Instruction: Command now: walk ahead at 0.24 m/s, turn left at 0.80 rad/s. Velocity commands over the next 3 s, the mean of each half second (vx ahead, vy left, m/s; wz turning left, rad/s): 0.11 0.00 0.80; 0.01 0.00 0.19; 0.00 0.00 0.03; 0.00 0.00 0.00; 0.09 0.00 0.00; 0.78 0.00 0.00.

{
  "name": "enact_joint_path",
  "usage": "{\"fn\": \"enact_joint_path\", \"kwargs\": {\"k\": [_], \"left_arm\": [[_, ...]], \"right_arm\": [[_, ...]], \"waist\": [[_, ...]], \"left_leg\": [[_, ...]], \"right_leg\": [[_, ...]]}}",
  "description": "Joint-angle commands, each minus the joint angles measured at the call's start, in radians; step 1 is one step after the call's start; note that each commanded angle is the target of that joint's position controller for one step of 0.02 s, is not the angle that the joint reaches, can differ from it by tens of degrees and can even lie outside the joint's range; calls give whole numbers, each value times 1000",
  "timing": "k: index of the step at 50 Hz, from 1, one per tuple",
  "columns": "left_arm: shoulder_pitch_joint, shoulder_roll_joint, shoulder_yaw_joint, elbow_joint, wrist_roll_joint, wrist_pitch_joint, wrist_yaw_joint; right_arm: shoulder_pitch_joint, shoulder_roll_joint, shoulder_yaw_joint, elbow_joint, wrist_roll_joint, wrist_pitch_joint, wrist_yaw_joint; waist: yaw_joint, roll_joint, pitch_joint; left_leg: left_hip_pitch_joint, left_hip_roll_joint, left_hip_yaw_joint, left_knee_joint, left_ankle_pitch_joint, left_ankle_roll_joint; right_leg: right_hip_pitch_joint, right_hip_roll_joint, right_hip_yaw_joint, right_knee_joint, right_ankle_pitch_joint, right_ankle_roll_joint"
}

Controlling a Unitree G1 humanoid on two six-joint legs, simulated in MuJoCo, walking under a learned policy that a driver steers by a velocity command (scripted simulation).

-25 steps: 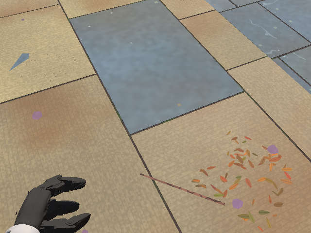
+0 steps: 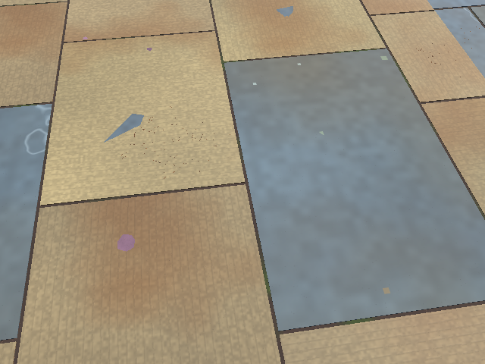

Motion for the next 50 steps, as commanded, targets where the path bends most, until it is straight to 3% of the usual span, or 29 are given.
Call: {"fn": "enact_joint_path", "kwargs": {"k": [1,2,3,5,8,10,12,16,20,22,23,24,25,26,27,28,29,31,33,35,37,39,42,43,44,45,46,50], "left_arm": [[118,161,11,-146,-1,-31,-39],[7,178,26,-165,3,-18,-26],[-27,165,26,-173,14,0,-11],[-56,152,32,-184,22,27,0],[-105,75,20,-191,29,27,10],[-138,68,22,-196,13,32,15],[-177,72,28,-196,5,35,17],[-246,79,41,-201,5,19,11],[-230,104,50,-181,14,-7,-10],[-190,110,57,-165,10,-14,-21],[-163,105,60,-153,8,-17,-25],[-173,119,63,-159,16,-14,-24],[-194,169,66,-191,36,0,-17],[-97,198,80,-164,54,9,-16],[-90,171,78,-167,34,12,-14],[-101,128,65,-171,22,21,-9],[-109,108,53,-178,13,31,-5],[-131,108,41,-177,14,47,0],[-121,87,34,-168,19,59,2],[-110,84,34,-162,17,67,3],[-79,106,42,-150,15,73,2],[-49,120,46,-138,12,77,3],[-25,101,37,-116,-9,76,4],[1,91,33,-107,-4,66,1],[13,60,25,-121,15,49,-8],[-32,34,20,-125,26,38,-13],[-67,37,21,-124,32,37,-15],[-53,41,28,-99,22,47,-11]], "right_arm": [[64,-225,-59,-154,-27,-1,-4],[11,-175,-48,-164,18,6,-5],[-9,-154,-39,-169,35,7,-10],[-29,-144,-41,-177,27,18,-28],[16,-153,-51,-164,32,42,-66],[19,-170,-59,-172,41,70,-91],[0,-167,-62,-189,49,93,-107],[-10,-151,-64,-210,37,113,-108],[-19,-120,-49,-225,22,112,-99],[-45,-112,-40,-232,24,111,-92],[-58,-104,-35,-232,28,110,-88],[-1,-69,-22,-217,26,107,-79],[91,-41,-12,-200,13,100,-73],[68,-136,-39,-224,26,92,-70],[40,-204,-57,-203,19,89,-74],[5,-206,-60,-182,21,99,-78],[4,-168,-51,-163,20,114,-83],[3,-104,-30,-162,24,120,-80],[-9,-61,-14,-162,29,113,-78],[-22,-41,-5,-156,26,105,-78],[-41,-27,2,-150,24,96,-74],[-29,-44,-3,-127,28,89,-72],[46,-33,-3,-72,18,79,-64],[40,-61,-5,-81,2,76,-65],[29,-129,-20,-80,-14,74,-68],[18,-67,-7,-68,-19,67,-59],[-11,-11,12,-74,-23,58,-53],[14,-22,15,-52,-10,32,-57]], "waist": [[3,81,-425],[23,-83,-269],[45,-130,-218],[58,-73,-157],[31,-36,-208],[18,0,-269],[6,43,-268],[-25,122,-208],[-44,153,-231],[-24,151,-220],[-3,129,-203],[-24,23,-206],[-71,-192,-216],[-37,-310,-213],[-17,-208,-205],[0,-130,-184],[-1,-90,-177],[-6,-106,-135],[2,-158,-142],[15,-196,-155],[41,-224,-163],[54,-223,-168],[11,-175,-154],[18,-126,-162],[56,45,-172],[40,128,-168],[34,113,-132],[31,82,-61]], "left_leg": [[714,401,-847,-300,323,289],[543,336,-780,-346,44,232],[424,311,-759,-369,-16,197],[277,215,-618,-361,130,141],[292,147,-505,-280,448,97],[361,139,-516,-250,423,53],[378,119,-535,-243,275,3],[376,100,-604,-240,93,-11],[427,137,-638,-153,250,8],[388,130,-658,-124,235,-2],[341,105,-647,-101,141,-20],[273,46,-593,-5,-153,-60],[157,-79,-451,212,-546,-123],[32,-116,-343,406,-658,-183],[3,-48,-322,538,-566,-220],[0,-30,-307,592,-485,-234],[6,-26,-290,637,-445,-244],[28,-22,-234,651,-387,-253],[50,2,-175,515,-360,-259],[101,53,-137,334,-367,-264],[172,86,-114,167,-391,-254],[222,91,-106,40,-344,-240],[387,78,-91,-255,-128,-179],[460,131,-151,-250,-62,-146],[460,219,-237,-197,21,-92],[341,239,-266,-240,-105,-48],[277,231,-272,-272,-205,-55],[217,180,-232,-264,-235,-112]], "right_leg": [[-516,58,278,473,-15,-1],[-544,22,256,365,53,-8],[-519,-3,257,290,89,-3],[-435,-24,260,126,110,18],[-423,5,234,-69,179,59],[-447,20,249,-153,252,78],[-458,26,263,-231,315,79],[-439,39,281,-368,346,69],[-350,12,269,-497,345,45],[-224,1,252,-625,388,20],[-126,-11,235,-737,503,1],[-16,-105,306,-791,629,-47],[86,-307,490,-766,951,-154],[67,-452,699,-801,990,-328],[36,-433,700,-793,840,-337],[8,-359,587,-780,714,-286],[-13,-303,521,-782,612,-240],[-85,-238,435,-820,532,-216],[-60,-181,363,-837,448,-202],[-26,-177,355,-840,411,-210],[-12,-198,374,-837,404,-229],[-1,-224,409,-826,407,-245],[-83,-202,392,-793,400,-196],[-148,-188,366,-765,376,-145],[-201,-111,254,-704,335,-89],[-129,-49,166,-674,290,-35],[-87,-51,169,-672,323,-14],[-62,-62,190,-671,400,-28]]}}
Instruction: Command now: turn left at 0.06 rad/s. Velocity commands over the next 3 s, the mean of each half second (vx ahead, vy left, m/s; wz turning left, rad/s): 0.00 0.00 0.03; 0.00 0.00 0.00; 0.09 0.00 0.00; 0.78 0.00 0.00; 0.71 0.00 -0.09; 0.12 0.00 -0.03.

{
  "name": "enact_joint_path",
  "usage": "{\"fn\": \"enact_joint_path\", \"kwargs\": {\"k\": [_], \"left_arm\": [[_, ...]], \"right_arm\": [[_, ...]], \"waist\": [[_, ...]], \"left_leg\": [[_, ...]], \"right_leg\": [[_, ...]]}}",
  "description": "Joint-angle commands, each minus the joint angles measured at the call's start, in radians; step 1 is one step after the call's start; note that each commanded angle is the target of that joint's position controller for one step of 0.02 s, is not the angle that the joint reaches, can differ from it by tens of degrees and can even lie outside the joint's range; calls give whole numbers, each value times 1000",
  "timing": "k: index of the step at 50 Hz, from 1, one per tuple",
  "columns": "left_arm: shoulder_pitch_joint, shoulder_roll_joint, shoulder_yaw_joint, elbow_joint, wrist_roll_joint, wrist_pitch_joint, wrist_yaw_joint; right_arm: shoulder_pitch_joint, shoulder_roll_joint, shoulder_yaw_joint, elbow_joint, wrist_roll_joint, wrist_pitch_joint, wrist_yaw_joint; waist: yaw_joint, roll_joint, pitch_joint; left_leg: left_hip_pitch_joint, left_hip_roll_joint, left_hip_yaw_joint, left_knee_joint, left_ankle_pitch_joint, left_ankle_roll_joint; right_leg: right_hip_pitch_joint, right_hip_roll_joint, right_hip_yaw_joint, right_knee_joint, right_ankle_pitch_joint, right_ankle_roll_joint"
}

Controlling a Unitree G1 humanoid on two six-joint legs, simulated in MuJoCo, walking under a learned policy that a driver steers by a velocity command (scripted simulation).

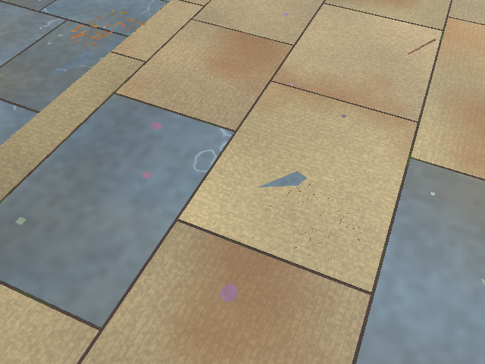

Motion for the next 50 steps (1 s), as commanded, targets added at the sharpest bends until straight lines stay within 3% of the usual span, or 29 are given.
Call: {"fn": "enact_joint_path", "kwargs": {"k": [1,11,31,50], "left_arm": [[-41,90,27,-62,-3,-16,3],[-23,92,33,5,-10,-12,16],[-31,93,38,173,-18,11,39],[-13,79,26,295,-19,13,43]], "right_arm": [[-13,-114,-23,-54,5,-32,-5],[15,-92,-17,-20,15,-36,-7],[61,-87,-20,127,21,-38,-12],[109,-70,-4,260,22,-34,-17]], "waist": [[-4,109,10],[-13,30,-23],[-15,32,-6],[-17,31,25]], "left_leg": [[-132,91,-102,-165,24,39],[-86,64,-75,-132,167,42],[-59,40,-38,-156,232,32],[-55,31,-19,-185,184,29]], "right_leg": [[86,-37,34,-30,60,-19],[123,-50,44,-19,163,-10],[159,-49,37,-34,191,-13],[144,-39,19,-67,147,-14]]}}
Over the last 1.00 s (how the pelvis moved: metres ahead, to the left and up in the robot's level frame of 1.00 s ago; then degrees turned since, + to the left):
0.20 -0.06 0.03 30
